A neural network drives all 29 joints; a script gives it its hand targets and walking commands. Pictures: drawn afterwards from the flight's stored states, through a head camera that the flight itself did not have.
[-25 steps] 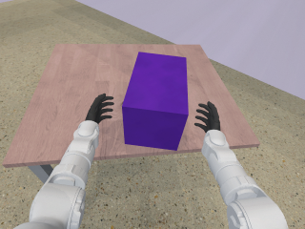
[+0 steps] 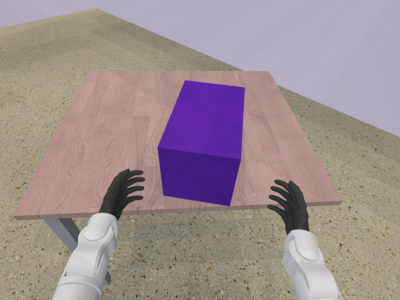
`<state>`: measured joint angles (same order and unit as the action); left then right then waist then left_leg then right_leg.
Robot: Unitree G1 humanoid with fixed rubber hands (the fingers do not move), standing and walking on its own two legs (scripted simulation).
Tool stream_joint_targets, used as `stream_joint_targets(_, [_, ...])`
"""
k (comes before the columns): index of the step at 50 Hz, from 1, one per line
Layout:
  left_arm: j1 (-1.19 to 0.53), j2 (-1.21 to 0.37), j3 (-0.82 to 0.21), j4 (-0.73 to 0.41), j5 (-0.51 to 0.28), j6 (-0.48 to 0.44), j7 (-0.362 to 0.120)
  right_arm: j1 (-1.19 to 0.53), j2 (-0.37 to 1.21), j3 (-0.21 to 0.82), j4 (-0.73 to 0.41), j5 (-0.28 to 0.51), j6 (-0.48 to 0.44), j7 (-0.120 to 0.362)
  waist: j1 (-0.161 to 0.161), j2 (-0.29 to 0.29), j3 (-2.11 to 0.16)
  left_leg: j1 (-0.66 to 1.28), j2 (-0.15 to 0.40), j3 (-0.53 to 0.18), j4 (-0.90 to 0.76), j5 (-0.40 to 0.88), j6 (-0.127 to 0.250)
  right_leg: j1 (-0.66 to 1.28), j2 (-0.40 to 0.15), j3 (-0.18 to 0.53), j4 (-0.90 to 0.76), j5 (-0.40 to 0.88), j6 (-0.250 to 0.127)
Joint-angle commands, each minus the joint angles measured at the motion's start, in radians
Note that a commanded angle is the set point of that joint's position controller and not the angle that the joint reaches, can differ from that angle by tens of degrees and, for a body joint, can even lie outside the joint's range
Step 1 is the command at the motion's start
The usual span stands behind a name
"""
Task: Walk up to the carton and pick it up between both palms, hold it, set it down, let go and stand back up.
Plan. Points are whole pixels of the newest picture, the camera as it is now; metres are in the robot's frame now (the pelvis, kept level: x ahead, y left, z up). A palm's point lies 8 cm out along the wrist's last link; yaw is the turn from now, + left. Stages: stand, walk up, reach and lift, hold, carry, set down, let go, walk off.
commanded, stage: set down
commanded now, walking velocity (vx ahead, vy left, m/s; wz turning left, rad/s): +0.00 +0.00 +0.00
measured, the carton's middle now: (205, 139) +0.53 +0.04 +0.01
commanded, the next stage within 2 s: none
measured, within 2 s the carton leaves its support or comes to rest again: neither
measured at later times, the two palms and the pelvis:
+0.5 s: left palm (96, 240) +0.21 +0.24 +0.02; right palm (293, 242) +0.23 -0.13 +0.04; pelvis +0.03 -0.01 +0.00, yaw -1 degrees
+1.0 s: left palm (94, 252) +0.20 +0.24 +0.01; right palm (305, 268) +0.19 -0.15 +0.02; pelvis +0.02 +0.00 +0.00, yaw -2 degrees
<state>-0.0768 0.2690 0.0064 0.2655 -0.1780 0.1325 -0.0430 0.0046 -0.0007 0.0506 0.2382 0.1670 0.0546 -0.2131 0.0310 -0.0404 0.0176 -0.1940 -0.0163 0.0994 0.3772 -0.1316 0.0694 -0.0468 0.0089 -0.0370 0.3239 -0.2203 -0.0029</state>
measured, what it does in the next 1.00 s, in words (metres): stands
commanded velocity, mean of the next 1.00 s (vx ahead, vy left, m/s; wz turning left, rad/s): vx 0.00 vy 0.00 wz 0.00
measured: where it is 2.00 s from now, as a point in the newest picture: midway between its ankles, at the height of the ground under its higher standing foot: outside the picture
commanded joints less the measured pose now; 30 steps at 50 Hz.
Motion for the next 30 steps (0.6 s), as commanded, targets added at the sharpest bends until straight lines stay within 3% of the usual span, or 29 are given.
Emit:
stream_joint_targets(1, [-0.368,0.164,0.084,-0.091,-0.032,-0.048,-0.003,-0.273,-0.018,0.028,-0.225,-0.001,0.01,-0.006,0.018,0.087,-0.185,0.178,0.043,-0.093,-0.038,-0.066,-0.05,-0.24,-0.049,0.087,-0.087,-0.165,-0.036])
stream_joint_targets(2, [-0.28,0.155,0.104,-0.12,-0.023,-0.043,-0.004,-0.217,0.001,0.038,-0.27,-0.029,0.017,-0.017,0.044,0.071,-0.186,0.198,0.047,-0.082,-0.043,-0.054,-0.039,-0.222,-0.063,0.1,-0.09,-0.141,-0.027])
stream_joint_targets(3, [-0.338,0.164,0.098,-0.095,-0.041,-0.045,-0.011,-0.269,0.013,0.03,-0.29,-0.027,0.025,-0.03,0.031,0.046,-0.199,0.174,0.044,-0.084,-0.035,-0.113,-0.032,-0.257,-0.065,0.107,-0.091,-0.199,-0.019])
stream_joint_targets(4, [-0.24,0.157,0.091,-0.108,-0.054,-0.046,-0.02,-0.181,0.035,0.052,-0.33,-0.04,0.021,-0.039,0.034,-0.011,-0.167,0.211,0.061,-0.093,-0.046,-0.074,-0.022,-0.238,-0.073,0.109,-0.105,-0.16,-0.019])
stream_joint_targets(5, [-0.268,0.146,0.076,-0.074,-0.069,-0.047,-0.028,-0.209,0.031,0.036,-0.293,-0.04,0.025,-0.046,0.026,0.009,-0.164,0.211,0.071,-0.095,-0.042,-0.072,-0.033,-0.25,-0.067,0.097,-0.096,-0.169,-0.028])
stream_joint_targets(7, [-0.351,0.178,0.103,-0.024,-0.07,-0.024,-0.052,-0.235,0.036,0.071,-0.278,-0.036,0.058,-0.063,0.029,0.013,-0.134,0.179,0.054,-0.081,-0.031,-0.108,-0.015,-0.275,-0.083,0.126,-0.096,-0.18,-0.005])
stream_joint_targets(8, [-0.226,0.157,0.095,-0.096,-0.05,-0.038,-0.049,-0.124,0.037,0.075,-0.276,-0.024,0.052,-0.066,0.033,0.044,-0.161,0.215,0.054,-0.092,-0.028,-0.039,-0.031,-0.245,-0.082,0.131,-0.102,-0.122,-0.007])
stream_joint_targets(9, [-0.165,0.135,0.121,-0.13,-0.024,-0.034,-0.056,-0.08,0.049,0.096,-0.306,-0.01,0.041,-0.071,0.062,0.082,-0.16,0.237,0.052,-0.081,-0.023,0.013,-0.042,-0.224,-0.082,0.128,-0.104,-0.072,-0.008])
stream_joint_targets(10, [-0.226,0.174,0.127,-0.158,-0.041,-0.032,-0.062,-0.121,0.027,0.11,-0.339,0.003,0.048,-0.075,0.057,0.086,-0.191,0.235,0.051,-0.087,-0.012,0.014,-0.043,-0.207,-0.091,0.136,-0.097,-0.061,0.0])
stream_joint_targets(11, [-0.146,0.161,0.096,-0.154,-0.04,-0.016,-0.066,-0.057,0.036,0.11,-0.332,0.022,0.043,-0.076,0.043,0.092,-0.152,0.29,0.062,-0.097,-0.024,0.04,-0.043,-0.225,-0.086,0.122,-0.107,-0.019,-0.002])
stream_joint_targets(12, [-0.151,0.173,0.11,-0.13,-0.031,-0.008,-0.077,-0.083,0.046,0.126,-0.367,0.012,0.045,-0.088,0.052,0.093,-0.156,0.277,0.064,-0.091,-0.01,0.036,-0.047,-0.226,-0.092,0.131,-0.107,-0.025,0.006])
stream_joint_targets(13, [-0.027,0.161,0.116,-0.24,-0.016,-0.004,-0.072,0.019,0.051,0.134,-0.402,0.016,0.036,-0.09,0.057,0.094,-0.136,0.34,0.064,-0.091,-0.024,0.107,-0.053,-0.196,-0.072,0.116,-0.119,0.05,0.007])
stream_joint_targets(14, [-0.01,0.168,0.139,-0.186,-0.011,0.002,-0.086,0.03,0.032,0.125,-0.373,0.01,0.033,-0.089,0.069,0.065,-0.085,0.318,0.056,-0.086,-0.01,0.104,-0.053,-0.219,-0.077,0.115,-0.121,0.045,0.016])
stream_joint_targets(15, [-0.058,0.18,0.14,-0.198,-0.015,-0.003,-0.091,0.008,0.042,0.101,-0.37,0.003,0.036,-0.1,0.036,0.062,-0.107,0.288,0.061,-0.101,-0.006,0.072,-0.053,-0.227,-0.076,0.105,-0.109,0.026,0.016])
stream_joint_targets(16, [0.117,0.144,0.127,-0.282,-0.003,-0.005,-0.087,0.178,0.04,0.135,-0.376,0.007,0.026,-0.092,0.049,0.069,-0.081,0.372,0.062,-0.101,-0.003,0.176,-0.068,-0.205,-0.062,0.086,-0.117,0.103,0.006])
stream_joint_targets(17, [0.139,0.126,0.143,-0.29,0.005,-0.002,-0.094,0.173,0.022,0.136,-0.434,0.007,0.011,-0.095,0.046,0.069,-0.102,0.382,0.054,-0.1,0.009,0.192,-0.069,-0.21,-0.059,0.093,-0.116,0.128,0.014])
stream_joint_targets(18, [0.134,0.153,0.145,-0.378,-0.007,-0.027,-0.083,0.172,0.023,0.144,-0.444,0.013,-0.002,-0.076,0.076,0.109,-0.12,0.391,0.064,-0.096,0.002,0.244,-0.077,-0.198,-0.052,0.073,-0.11,0.129,-0.002])
stream_joint_targets(19, [0.12,0.158,0.136,-0.34,-0.011,-0.026,-0.09,0.153,0.036,0.146,-0.469,0.009,-0.013,-0.081,0.064,0.088,-0.07,0.356,0.053,-0.097,0.019,0.224,-0.073,-0.241,-0.049,0.076,-0.109,0.124,-0.002])
stream_joint_targets(20, [0.217,0.148,0.104,-0.466,-0.008,-0.036,-0.076,0.243,0.011,0.126,-0.52,0.009,-0.025,-0.069,0.052,0.103,-0.099,0.407,0.066,-0.113,0.023,0.306,-0.087,-0.227,-0.039,0.063,-0.111,0.155,-0.02])
stream_joint_targets(21, [0.214,0.14,0.109,-0.444,-0.004,-0.049,-0.082,0.235,0.031,0.154,-0.535,-0.003,-0.035,-0.069,0.058,0.078,-0.078,0.401,0.068,-0.114,0.025,0.287,-0.081,-0.238,-0.041,0.071,-0.115,0.145,-0.008])
stream_joint_targets(22, [0.306,0.129,0.102,-0.51,0.01,-0.053,-0.068,0.307,-0.012,0.14,-0.533,-0.012,-0.054,-0.057,0.062,0.117,-0.083,0.441,0.071,-0.12,0.017,0.386,-0.098,-0.237,-0.02,0.041,-0.108,0.214,-0.02])
stream_joint_targets(23, [0.276,0.159,0.101,-0.551,-0.012,-0.081,-0.067,0.281,0.019,0.126,-0.566,-0.009,-0.066,-0.053,0.043,0.111,-0.122,0.43,0.074,-0.131,0.039,0.365,-0.101,-0.262,-0.028,0.058,-0.112,0.184,-0.008])
stream_joint_targets(24, [0.336,0.153,0.062,-0.571,-0.027,-0.094,-0.06,0.36,-0.009,0.108,-0.537,-0.02,-0.079,-0.04,0.023,0.141,-0.109,0.448,0.086,-0.146,0.037,0.432,-0.114,-0.288,-0.019,0.044,-0.106,0.223,-0.024])
stream_joint_targets(25, [0.396,0.14,0.073,-0.601,-0.023,-0.108,-0.05,0.411,0.004,0.112,-0.536,-0.009,-0.085,-0.023,0.042,0.155,-0.118,0.458,0.089,-0.153,0.031,0.454,-0.128,-0.267,-0.015,0.049,-0.113,0.208,-0.031])
stream_joint_targets(26, [0.393,0.173,0.071,-0.603,-0.034,-0.12,-0.055,0.388,-0.01,0.116,-0.59,-0.005,-0.11,-0.023,0.048,0.099,-0.154,0.438,0.079,-0.142,0.041,0.438,-0.114,-0.263,-0.024,0.057,-0.123,0.202,-0.026])
stream_joint_targets(27, [0.366,0.212,0.079,-0.614,-0.041,-0.14,-0.052,0.397,0.014,0.122,-0.605,-0.023,-0.113,-0.023,0.055,0.084,-0.175,0.413,0.075,-0.131,0.05,0.417,-0.1,-0.268,-0.034,0.077,-0.12,0.175,-0.032])
stream_joint_targets(28, [0.432,0.216,0.083,-0.637,-0.035,-0.156,-0.046,0.476,0.015,0.152,-0.578,0.001,-0.122,-0.013,0.059,0.105,-0.171,0.419,0.073,-0.133,0.055,0.414,-0.095,-0.253,-0.042,0.088,-0.11,0.228,-0.023])
stream_joint_targets(29, [0.457,0.199,0.08,-0.574,-0.017,-0.149,-0.05,0.486,-0.011,0.151,-0.535,-0.027,-0.13,-0.006,0.069,0.123,-0.121,0.432,0.076,-0.128,0.035,0.417,-0.1,-0.278,-0.041,0.081,-0.123,0.231,-0.021])
stream_joint_targets(30, [0.474,0.213,0.069,-0.554,-0.007,-0.143,-0.049,0.494,-0.032,0.125,-0.473,-0.014,-0.123,0.0,0.051,0.147,-0.09,0.394,0.061,-0.133,0.04,0.354,-0.096,-0.291,-0.037,0.082,-0.125,0.186,-0.023])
